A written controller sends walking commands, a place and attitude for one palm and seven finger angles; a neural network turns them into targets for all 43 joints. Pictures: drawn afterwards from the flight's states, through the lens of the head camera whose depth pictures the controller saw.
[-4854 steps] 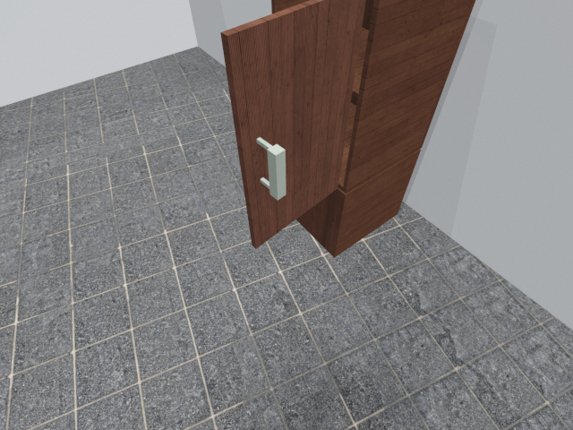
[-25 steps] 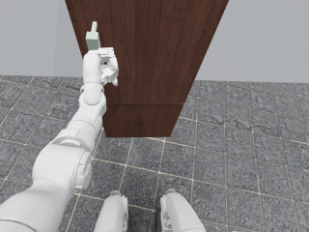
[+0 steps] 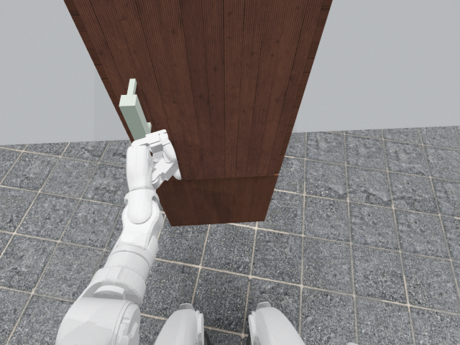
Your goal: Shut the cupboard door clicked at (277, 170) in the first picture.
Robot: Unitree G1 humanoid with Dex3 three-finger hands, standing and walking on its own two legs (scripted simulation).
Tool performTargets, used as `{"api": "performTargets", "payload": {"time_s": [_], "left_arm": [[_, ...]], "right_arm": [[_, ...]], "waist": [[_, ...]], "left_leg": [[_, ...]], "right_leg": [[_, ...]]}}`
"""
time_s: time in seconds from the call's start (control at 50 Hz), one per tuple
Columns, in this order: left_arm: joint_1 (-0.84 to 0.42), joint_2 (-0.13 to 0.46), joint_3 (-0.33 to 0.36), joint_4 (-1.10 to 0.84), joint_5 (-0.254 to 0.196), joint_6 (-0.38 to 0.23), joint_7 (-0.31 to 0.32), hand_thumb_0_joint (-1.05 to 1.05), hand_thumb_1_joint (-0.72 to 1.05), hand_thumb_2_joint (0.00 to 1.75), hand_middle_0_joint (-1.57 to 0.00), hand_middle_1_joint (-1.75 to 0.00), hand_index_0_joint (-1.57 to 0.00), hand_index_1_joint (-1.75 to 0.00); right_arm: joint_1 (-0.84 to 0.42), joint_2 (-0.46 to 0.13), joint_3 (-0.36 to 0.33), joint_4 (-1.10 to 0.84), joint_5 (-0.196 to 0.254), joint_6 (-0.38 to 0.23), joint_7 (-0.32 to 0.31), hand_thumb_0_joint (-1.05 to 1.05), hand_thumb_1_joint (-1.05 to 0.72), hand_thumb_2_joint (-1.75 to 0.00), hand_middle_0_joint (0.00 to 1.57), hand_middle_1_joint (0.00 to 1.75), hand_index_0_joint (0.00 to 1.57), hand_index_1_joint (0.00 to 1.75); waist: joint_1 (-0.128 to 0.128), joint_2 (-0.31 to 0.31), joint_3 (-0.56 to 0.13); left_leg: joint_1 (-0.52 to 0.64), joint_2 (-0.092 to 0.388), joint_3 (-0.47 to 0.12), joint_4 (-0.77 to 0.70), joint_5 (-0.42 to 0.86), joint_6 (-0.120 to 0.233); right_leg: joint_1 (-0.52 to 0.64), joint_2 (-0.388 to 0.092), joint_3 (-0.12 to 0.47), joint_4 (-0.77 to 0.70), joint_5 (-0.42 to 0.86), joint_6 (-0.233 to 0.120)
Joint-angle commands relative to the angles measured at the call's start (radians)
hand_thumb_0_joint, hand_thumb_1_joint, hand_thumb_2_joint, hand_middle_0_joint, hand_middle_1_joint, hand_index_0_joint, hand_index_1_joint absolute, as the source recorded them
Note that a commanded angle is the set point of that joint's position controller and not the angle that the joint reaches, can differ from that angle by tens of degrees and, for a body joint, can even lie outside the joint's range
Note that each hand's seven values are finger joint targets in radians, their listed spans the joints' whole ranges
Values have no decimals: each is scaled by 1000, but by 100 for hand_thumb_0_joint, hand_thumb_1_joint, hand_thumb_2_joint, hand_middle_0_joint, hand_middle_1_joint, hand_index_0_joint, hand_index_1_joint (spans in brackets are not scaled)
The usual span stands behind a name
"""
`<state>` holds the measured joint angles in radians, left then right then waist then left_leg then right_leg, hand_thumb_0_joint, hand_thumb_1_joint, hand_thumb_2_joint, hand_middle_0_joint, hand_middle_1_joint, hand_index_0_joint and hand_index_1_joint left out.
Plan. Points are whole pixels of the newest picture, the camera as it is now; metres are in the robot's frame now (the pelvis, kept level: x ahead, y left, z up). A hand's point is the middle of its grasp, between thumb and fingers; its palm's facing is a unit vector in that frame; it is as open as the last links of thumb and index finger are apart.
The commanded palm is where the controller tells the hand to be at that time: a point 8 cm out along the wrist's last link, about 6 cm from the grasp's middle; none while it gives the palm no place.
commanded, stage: pull the fist back off the door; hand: left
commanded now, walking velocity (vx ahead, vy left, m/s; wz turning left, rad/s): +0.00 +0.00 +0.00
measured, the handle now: (139, 117) +0.53 +0.15 +0.05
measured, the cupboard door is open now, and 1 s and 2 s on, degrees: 0 0 0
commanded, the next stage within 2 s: draw the hand back to the body in 0.12 s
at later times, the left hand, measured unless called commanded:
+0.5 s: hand (139, 179) +0.36 +0.12 +0.10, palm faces +0.08 -1.00 -0.06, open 3.1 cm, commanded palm +0.33 +0.17 +0.10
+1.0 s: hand (50, 213) +0.28 +0.20 +0.16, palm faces +0.21 -0.94 -0.27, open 3.3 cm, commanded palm +0.24 +0.25 +0.19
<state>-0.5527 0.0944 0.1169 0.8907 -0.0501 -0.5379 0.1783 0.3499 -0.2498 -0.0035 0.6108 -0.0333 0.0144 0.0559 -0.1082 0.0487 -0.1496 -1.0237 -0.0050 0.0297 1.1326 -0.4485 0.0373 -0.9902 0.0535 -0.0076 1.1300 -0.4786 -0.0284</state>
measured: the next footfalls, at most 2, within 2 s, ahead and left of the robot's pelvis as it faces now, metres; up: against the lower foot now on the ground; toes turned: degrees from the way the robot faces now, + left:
none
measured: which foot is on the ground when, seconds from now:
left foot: down 0.00-1.00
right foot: down 0.00-1.00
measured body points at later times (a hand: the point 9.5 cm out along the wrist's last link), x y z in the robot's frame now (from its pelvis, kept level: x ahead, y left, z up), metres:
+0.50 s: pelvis +0.06 -0.02 +0.04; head +0.11 -0.05 +0.48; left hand +0.35 +0.17 +0.11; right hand +0.24 -0.24 -0.07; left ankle +0.05 +0.10 -0.65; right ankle +0.03 -0.10 -0.65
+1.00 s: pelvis +0.05 +0.00 +0.08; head +0.04 -0.03 +0.53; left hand +0.27 +0.24 +0.18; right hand +0.23 -0.22 -0.01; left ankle +0.05 +0.10 -0.65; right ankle +0.03 -0.10 -0.65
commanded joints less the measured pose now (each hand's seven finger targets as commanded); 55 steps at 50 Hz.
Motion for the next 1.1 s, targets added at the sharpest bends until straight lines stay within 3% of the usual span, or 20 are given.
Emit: {"api": "performTargets", "payload": {"time_s": [0.0, 0.04, 0.08, 0.2, 0.28, 0.3, 0.34, 0.44, 0.5, 0.54, 0.64, 0.7, 0.72, 0.74, 0.76, 0.84, 0.92, 0.94, 1.02, 1.08], "left_arm": [[-215, 96, -43, -382, -10, -85, -30, 0, 90, 90, -130, -150, -130, -150], [-134, 48, -94, -425, -17, -67, -55, 0, 90, 90, -130, -150, -130, -150], [-77, 28, -121, -453, -26, -43, -75, 0, 90, 90, -130, -150, -130, -150], [21, 17, -153, -567, -49, -3, -111, 0, 90, 90, -130, -150, -130, -150], [155, 115, -66, -744, -56, -10, -118, 0, 90, 90, -130, -150, -130, -150], [190, 164, -33, -809, -58, -8, -120, 0, 90, 90, -130, -150, -130, -150], [296, 155, -34, -859, -71, 20, -138, 0, 90, 90, -130, -150, -130, -150], [401, 99, -107, -885, -105, 129, -221, 0, 90, 90, -130, -150, -130, -150], [420, 95, -106, -903, -148, 187, -272, 0, 90, 90, -130, -150, -130, -150], [416, 134, -71, -927, -162, 200, -290, 0, 90, 90, -130, -150, -130, -150], [457, 253, 55, -1040, -179, 195, -288, 0, 90, 90, -127, -147, -127, -147], [543, 265, 74, -1101, -190, 196, -287, 0, 90, 90, -119, -138, -119, -138], [561, 255, 66, -1101, -194, 205, -291, 0, 90, 90, -116, -135, -116, -135], [562, 355, 39, -1077, -69, 271, -212, 0, 90, 90, -113, -132, -113, -132], [576, 300, 18, -1100, -64, 309, -176, 0, 90, 90, -111, -129, -111, -129], [648, 304, 29, -1134, -41, 374, -126, 0, 90, 90, -100, -117, -100, -117], [683, 316, 35, -1222, -31, 396, -99, 0, 90, 90, -89, -105, -89, -105], [685, 343, 66, -1244, -27, 398, -90, 0, 90, 90, -86, -102, -86, -102], [709, 356, 92, -1334, -20, 408, -72, 0, 90, 90, -75, -90, -75, -90], [746, 372, 127, -1373, -17, 414, -63, 0, 90, 90, -67, -81, -67, -81]], "right_arm": [[23, -133, -64, -127, 9, -31, -13, 0, -90, -90, 20, 30, 20, 30], [12, -123, -66, -126, 15, -26, -13, 0, -90, -90, 20, 30, 20, 30], [7, -118, -68, -127, 19, -20, -15, 0, -90, -90, 20, 30, 20, 30], [-22, -102, -63, -153, 24, -10, -29, 0, -90, -90, 20, 30, 20, 30], [-66, -87, -58, -194, 27, -6, -36, 0, -90, -90, 20, 30, 20, 30], [-69, -87, -54, -209, 30, -6, -41, 0, -90, -90, 20, 30, 20, 30], [-83, -73, -46, -221, 37, -4, -44, 0, -90, -90, 20, 30, 20, 30], [-105, -83, -35, -238, 62, -7, -63, 0, -90, -90, 20, 30, 20, 30], [-117, -94, -28, -243, 71, -21, -80, 0, -90, -90, 20, 30, 20, 30], [-137, -97, -22, -242, 72, -33, -89, 0, -90, -90, 20, 30, 20, 30], [-178, -86, -8, -251, 73, -62, -100, 0, -90, -90, 20, 30, 20, 30], [-189, -83, -3, -265, 77, -79, -99, 0, -90, -90, 20, 30, 20, 30], [-198, -79, 3, -266, 80, -85, -99, 0, -90, -90, 20, 30, 20, 30], [-227, -67, -5, -253, 81, -55, -120, 0, -90, -90, 20, 30, 20, 30], [-228, -58, 2, -265, 81, -43, -129, 0, -90, -90, 20, 30, 20, 30], [-248, -68, 5, -259, 78, -33, -148, 0, -90, -90, 20, 30, 20, 30], [-275, -69, 14, -251, 75, -49, -155, 0, -90, -90, 20, 30, 20, 30], [-277, -71, 13, -245, 74, -55, -156, 0, -90, -90, 20, 30, 20, 30], [-282, -65, 23, -229, 70, -83, -154, 0, -90, -90, 20, 30, 20, 30], [-280, -65, 25, -215, 64, -104, -151, 0, -90, -90, 20, 30, 20, 30]], "waist": [[26, -81, -430], [27, -51, -416], [24, -72, -390], [35, -82, -365], [97, -71, -470], [116, -37, -490], [116, -66, -463], [69, -122, -256], [55, -147, -200], [64, -141, -195], [107, -51, -212], [127, -17, -206], [124, -12, -164], [137, -32, -139], [117, -52, -92], [119, -114, -21], [126, -64, 7], [132, -54, -3], [138, 48, 19], [146, 53, 30]], "left_leg": [[340, 6, -47, -149, 208, -7], [383, 9, -45, -147, 281, -12], [389, 7, -41, -144, 319, -9], [391, -5, -38, -126, 411, -4], [429, -17, -26, -147, 447, -6], [442, -21, -27, -156, 477, -7], [454, -21, -17, -182, 475, -6], [473, -13, -28, -264, 364, -2], [493, -16, -36, -289, 314, 2], [501, -18, -42, -311, 281, 0], [541, -21, -38, -355, 275, -3], [576, -20, -37, -383, 285, -2], [571, -18, -39, -399, 269, -3], [581, -12, -43, -441, 247, -4], [594, -10, -42, -462, 229, -3], [673, -5, -37, -524, 220, 6], [770, 1, -47, -602, 232, 11], [795, 4, -49, -616, 241, 10], [855, 13, -71, -679, 282, -3], [889, 20, -82, -709, 326, -11]], "right_leg": [[271, -12, 9, -186, 278, 4], [268, -17, 0, -179, 360, 5], [286, -19, 3, -187, 417, 10], [346, -34, 21, -180, 581, 16], [501, -53, 49, -184, 727, 23], [547, -54, 52, -180, 769, 16], [599, -63, 57, -210, 848, 32], [556, -55, 34, -309, 701, 46], [562, -60, 37, -365, 634, 55], [570, -63, 40, -386, 564, 51], [625, -65, 54, -417, 488, 37], [644, -54, 42, -432, 454, 27], [634, -53, 37, -444, 425, 23], [666, -102, 111, -523, 413, 31], [667, -110, 114, -559, 381, 41], [679, -97, 72, -623, 324, 42], [701, -73, 29, -664, 246, 15], [710, -67, 23, -672, 248, 12], [749, -59, -3, -688, 283, -1], [772, -53, -13, -703, 321, -3]]}}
